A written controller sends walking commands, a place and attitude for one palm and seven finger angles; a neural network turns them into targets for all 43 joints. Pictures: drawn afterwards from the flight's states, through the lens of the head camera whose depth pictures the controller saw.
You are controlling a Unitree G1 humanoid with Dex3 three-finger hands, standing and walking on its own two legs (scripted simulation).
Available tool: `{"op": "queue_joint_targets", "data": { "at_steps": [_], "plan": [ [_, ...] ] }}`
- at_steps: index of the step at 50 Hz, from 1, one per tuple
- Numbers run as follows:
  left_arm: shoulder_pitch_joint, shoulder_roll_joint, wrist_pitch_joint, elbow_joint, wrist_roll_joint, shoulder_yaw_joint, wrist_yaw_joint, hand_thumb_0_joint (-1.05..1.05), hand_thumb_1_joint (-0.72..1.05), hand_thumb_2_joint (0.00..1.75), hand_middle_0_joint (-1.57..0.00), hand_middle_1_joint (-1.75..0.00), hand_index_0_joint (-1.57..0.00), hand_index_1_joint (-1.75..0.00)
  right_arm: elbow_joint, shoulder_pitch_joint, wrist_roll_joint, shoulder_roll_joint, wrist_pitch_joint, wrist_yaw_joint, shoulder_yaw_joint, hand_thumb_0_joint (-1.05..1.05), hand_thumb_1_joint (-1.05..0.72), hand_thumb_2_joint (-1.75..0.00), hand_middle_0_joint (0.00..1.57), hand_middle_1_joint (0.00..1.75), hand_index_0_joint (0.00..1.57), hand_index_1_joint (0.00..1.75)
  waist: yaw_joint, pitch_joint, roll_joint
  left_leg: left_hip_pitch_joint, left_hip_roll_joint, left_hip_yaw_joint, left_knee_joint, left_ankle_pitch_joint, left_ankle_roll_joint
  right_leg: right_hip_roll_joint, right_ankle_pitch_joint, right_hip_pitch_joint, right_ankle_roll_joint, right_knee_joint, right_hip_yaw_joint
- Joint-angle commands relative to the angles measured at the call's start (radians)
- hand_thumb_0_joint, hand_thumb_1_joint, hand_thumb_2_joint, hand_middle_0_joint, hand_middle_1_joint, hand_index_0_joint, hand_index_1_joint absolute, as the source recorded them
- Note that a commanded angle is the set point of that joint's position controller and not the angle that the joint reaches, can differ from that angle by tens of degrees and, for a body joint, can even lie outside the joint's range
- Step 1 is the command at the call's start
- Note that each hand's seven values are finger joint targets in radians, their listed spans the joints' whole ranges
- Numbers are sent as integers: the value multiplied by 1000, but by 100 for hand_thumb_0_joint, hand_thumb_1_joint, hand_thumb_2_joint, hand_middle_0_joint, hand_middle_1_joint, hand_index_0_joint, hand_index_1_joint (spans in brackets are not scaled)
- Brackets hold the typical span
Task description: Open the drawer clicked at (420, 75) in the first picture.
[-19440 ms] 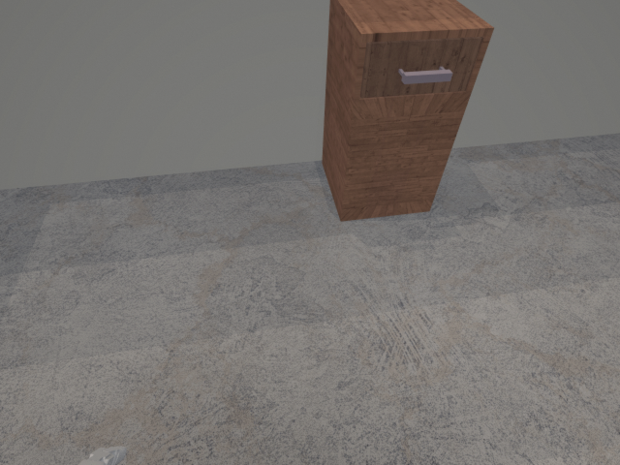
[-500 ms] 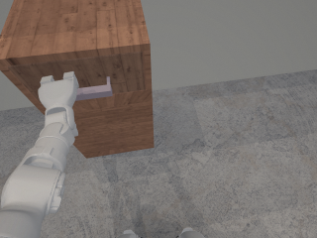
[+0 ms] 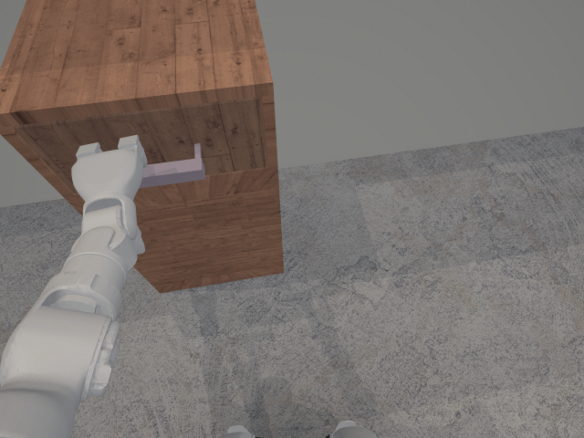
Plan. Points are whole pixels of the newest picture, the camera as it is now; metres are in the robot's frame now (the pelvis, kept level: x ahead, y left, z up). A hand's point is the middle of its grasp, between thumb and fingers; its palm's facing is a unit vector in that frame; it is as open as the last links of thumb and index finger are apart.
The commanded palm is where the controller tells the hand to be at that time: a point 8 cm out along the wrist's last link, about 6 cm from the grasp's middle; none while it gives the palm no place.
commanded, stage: re-aim the fingers above the handle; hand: left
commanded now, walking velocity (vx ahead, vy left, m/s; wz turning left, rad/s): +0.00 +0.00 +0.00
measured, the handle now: (157, 164) +0.57 +0.21 -0.04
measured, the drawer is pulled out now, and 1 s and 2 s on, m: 0.00 0.00 0.00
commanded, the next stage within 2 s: lower the fingers behind the handle in 0.22 s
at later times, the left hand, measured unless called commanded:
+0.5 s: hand (128, 200) +0.48 +0.23 +0.00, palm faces -0.16 -0.01 -0.99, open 13.8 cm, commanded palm +0.47 +0.21 +0.06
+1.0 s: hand (150, 197) +0.49 +0.20 -0.02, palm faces -0.07 +0.00 -1.00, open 13.7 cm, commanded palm +0.47 +0.20 +0.02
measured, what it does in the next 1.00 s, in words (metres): stands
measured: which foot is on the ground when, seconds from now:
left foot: down 0.00-1.00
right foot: down 0.00-1.00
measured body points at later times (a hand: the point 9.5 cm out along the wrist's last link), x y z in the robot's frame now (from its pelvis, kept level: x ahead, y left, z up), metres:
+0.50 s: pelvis +0.00 +0.00 +0.00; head +0.11 -0.01 +0.44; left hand +0.48 +0.23 +0.05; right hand +0.00 -0.26 -0.14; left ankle -0.01 +0.10 -0.71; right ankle -0.02 -0.12 -0.71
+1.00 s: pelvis -0.01 +0.00 -0.02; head +0.11 +0.00 +0.42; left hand +0.49 +0.20 +0.04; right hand -0.01 -0.26 -0.15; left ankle -0.01 +0.10 -0.71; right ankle -0.02 -0.12 -0.71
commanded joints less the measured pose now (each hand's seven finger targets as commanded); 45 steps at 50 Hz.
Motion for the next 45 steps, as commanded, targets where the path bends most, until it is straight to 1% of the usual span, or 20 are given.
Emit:
{"op": "queue_joint_targets", "data": {
  "at_steps": [1,4,5,7,9,11,13,15,19,22,23,26,27,29,30,33,36,38,42,45],
  "plan": [
    [-561,10,-121,-323,-13,-153,-37,0,-50,30,-30,-120,-30,-120,-34,133,-3,-166,-50,-26,-78,0,-90,-90,20,30,20,30,-91,-442,11,468,-17,-60,-25,462,18,45,357,95,-2,-104,-7],
    [-559,9,-165,-258,1,-151,-37,0,-50,30,-30,-120,-30,-120,-9,144,-4,-163,-52,-28,-70,0,-90,-90,20,30,20,30,-96,-333,11,417,-18,-77,-31,385,12,45,266,17,-11,-100,-19],
    [-533,44,-163,-206,7,-113,-22,0,-50,30,-30,-120,-30,-120,-4,143,-3,-165,-50,-23,-67,0,-90,-90,20,30,20,30,-84,-278,23,377,-20,-78,-36,348,9,47,238,-7,-20,-95,-24],
    [-518,134,-153,-148,28,-24,24,0,-50,30,-30,-120,-30,-120,-10,140,-3,-168,-46,-16,-56,0,-90,-90,20,30,20,30,-57,-270,6,298,-26,-74,-38,318,6,45,227,11,-27,-74,-26],
    [-517,204,-130,-139,49,42,79,0,-50,30,-30,-120,-30,-120,-32,129,-11,-164,-45,-9,-44,0,-90,-90,20,30,20,30,-19,-357,38,268,-36,-59,-25,360,6,44,269,61,-32,-38,-23],
    [-470,251,-75,-95,68,86,126,0,-50,30,-30,-120,-30,-120,-48,106,-20,-164,-37,-1,-37,0,-90,-90,20,30,20,30,7,-394,37,218,-41,-36,-9,386,4,41,321,105,-30,-13,-21],
    [-456,336,-20,-96,81,143,153,0,-50,30,-30,-120,-30,-120,-64,86,-26,-172,-28,5,-32,0,-90,-90,20,30,20,30,32,-466,5,183,-46,-19,-1,406,5,37,389,197,-25,3,-11],
    [-431,340,27,-109,83,132,155,0,-50,30,-30,-120,-30,-120,-88,81,-18,-169,-19,4,-33,0,-90,-90,20,30,20,30,36,-530,-11,186,-47,-2,5,435,6,34,466,264,-16,3,-3],
    [-455,251,43,-104,35,59,79,0,-50,30,-30,-120,-30,-120,-82,110,0,-178,-22,0,-50,0,-90,-90,20,30,20,30,-25,-525,-86,228,-37,-2,-7,422,15,33,504,292,3,-44,5],
    [-495,206,-27,-147,2,0,-7,0,-50,30,-30,-120,-30,-120,-66,130,7,-183,-33,-20,-56,0,-90,-90,20,30,20,30,-66,-478,-124,242,-38,-13,-16,383,25,31,489,273,12,-72,16],
    [-544,170,-72,-200,-1,-38,-31,0,-50,30,-30,-120,-30,-120,-55,136,2,-180,-39,-25,-60,0,-90,-90,20,30,20,30,-85,-473,-87,275,-35,-24,-10,393,26,30,475,235,8,-73,19],
    [-495,126,-196,-280,9,-58,-62,0,-50,30,-30,-120,-30,-120,-33,150,-12,-171,-53,-35,-71,0,-90,-90,20,30,20,30,-72,-458,21,360,-25,-45,25,451,22,37,412,101,-3,-50,11],
    [-459,154,-227,-274,19,-23,-56,0,-50,30,-30,-120,-30,-120,-25,157,-14,-167,-52,-35,-74,0,-90,-90,20,30,20,30,-56,-443,32,354,-22,-53,37,465,18,40,396,73,-10,-35,6],
    [-423,115,-268,-276,36,-32,-25,0,-50,30,-30,-120,-30,-120,-19,160,-20,-154,-54,-27,-76,0,-90,-90,20,30,20,30,-47,-430,74,363,-15,-67,62,533,9,43,377,5,-15,-7,-8],
    [-410,146,-273,-269,44,6,2,0,-50,30,-30,-120,-30,-120,-12,163,-22,-157,-53,-19,-76,0,-90,-90,20,30,20,30,-31,-421,83,343,-12,-73,72,536,2,46,361,-21,-21,13,-15],
    [-397,176,-232,-198,65,62,98,0,-50,30,-30,-120,-30,-120,-9,151,-31,-160,-48,6,-72,0,-90,-90,20,30,20,30,-17,-403,58,257,-14,-75,90,525,-5,49,342,-48,-29,52,-32],
    [-410,220,-144,-160,88,109,190,0,-50,30,-30,-120,-30,-120,-22,134,-38,-166,-44,22,-69,0,-90,-90,20,30,20,30,-8,-465,30,205,-21,-60,104,500,-5,48,358,-14,-28,78,-34],
    [-485,228,-79,-158,96,102,220,0,-50,30,-30,-120,-30,-120,-22,125,-41,-170,-42,29,-66,0,-90,-90,20,30,20,30,-24,-493,32,192,-24,-54,105,473,-2,48,366,5,-26,81,-31],
    [-562,244,8,-159,88,75,198,0,-50,30,-30,-120,-30,-120,-31,126,-29,-177,-33,27,-63,0,-90,-90,20,30,20,30,-46,-579,35,236,-27,-45,96,444,2,47,388,68,-15,60,-18],
    [-552,199,44,-60,50,20,135,0,-50,30,-30,-120,-30,-120,-23,131,-19,-179,-30,16,-54,0,-90,-90,20,30,20,30,-80,-505,-8,209,-27,-45,77,359,9,46,336,55,-7,26,-16]
  ]
}}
